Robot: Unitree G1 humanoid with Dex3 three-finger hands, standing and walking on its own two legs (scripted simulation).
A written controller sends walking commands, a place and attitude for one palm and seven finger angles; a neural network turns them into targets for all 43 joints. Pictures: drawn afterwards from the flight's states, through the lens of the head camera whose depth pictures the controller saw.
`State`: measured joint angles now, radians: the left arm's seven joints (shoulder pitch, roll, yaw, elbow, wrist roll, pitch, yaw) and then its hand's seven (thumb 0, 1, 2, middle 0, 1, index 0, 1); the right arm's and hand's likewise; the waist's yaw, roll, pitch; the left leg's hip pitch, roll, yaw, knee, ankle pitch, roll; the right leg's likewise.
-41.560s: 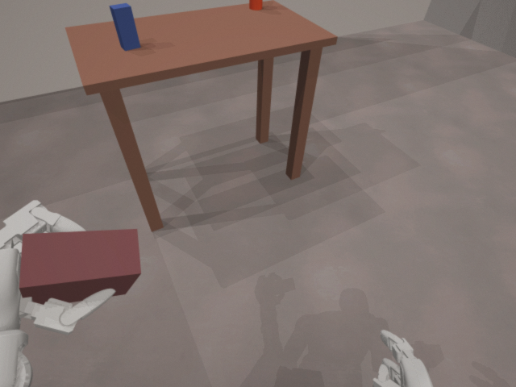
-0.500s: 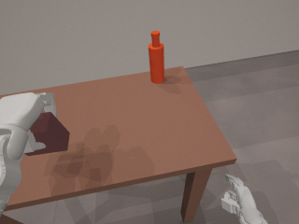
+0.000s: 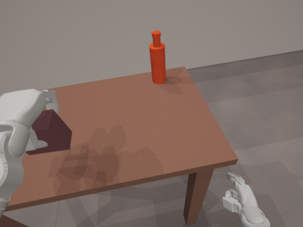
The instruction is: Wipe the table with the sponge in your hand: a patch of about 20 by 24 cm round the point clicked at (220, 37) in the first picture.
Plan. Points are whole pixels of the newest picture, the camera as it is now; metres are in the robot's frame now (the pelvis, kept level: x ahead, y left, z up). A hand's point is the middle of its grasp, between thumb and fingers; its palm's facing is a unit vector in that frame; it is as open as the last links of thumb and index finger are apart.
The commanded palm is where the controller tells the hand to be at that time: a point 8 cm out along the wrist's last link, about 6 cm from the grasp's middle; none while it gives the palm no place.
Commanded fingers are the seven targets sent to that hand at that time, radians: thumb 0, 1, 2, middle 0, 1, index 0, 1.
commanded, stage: bring the sponge back beside the body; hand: left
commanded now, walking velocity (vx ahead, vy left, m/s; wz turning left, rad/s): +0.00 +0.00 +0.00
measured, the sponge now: (44, 136) +0.25 +0.33 +0.14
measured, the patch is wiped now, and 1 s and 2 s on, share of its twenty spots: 0.95 0.95 0.95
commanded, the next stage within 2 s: step back with the hand held close in 1.48 s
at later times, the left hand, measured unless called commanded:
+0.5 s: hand (38, 136) +0.22 +0.29 +0.18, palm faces +0.10 +0.00 -0.99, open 9.6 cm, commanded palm +0.18 +0.30 +0.25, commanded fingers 0.00 0.10 1.30 -1.20 -1.60 -1.20 -1.60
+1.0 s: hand (36, 149) +0.19 +0.29 +0.17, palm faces +0.14 -0.05 -0.99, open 9.6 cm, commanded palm +0.15 +0.28 +0.24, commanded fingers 0.00 0.10 1.30 -1.20 -1.60 -1.20 -1.60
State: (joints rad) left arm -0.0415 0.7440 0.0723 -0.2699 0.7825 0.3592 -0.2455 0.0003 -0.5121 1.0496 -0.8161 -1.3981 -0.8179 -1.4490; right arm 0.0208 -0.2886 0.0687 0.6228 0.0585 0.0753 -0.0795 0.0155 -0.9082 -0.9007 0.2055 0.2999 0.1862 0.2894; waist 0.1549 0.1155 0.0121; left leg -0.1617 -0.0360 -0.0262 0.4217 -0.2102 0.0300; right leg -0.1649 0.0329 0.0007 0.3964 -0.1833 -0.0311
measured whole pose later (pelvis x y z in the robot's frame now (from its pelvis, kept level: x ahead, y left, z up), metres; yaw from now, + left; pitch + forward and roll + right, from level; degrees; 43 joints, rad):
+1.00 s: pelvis -0.01 -0.01 +0.00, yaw -1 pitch -5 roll +0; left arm 0.21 0.67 0.08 -0.43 0.77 0.39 -0.12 0.00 -0.51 1.05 -0.82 -1.40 -0.82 -1.45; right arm 0.03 -0.28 0.06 0.63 0.05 0.07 -0.06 0.02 -0.91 -0.90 0.21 0.30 0.20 0.30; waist 0.17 0.12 0.00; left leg -0.14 -0.02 -0.01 0.46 -0.22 0.02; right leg -0.15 0.05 0.02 0.43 -0.19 -0.04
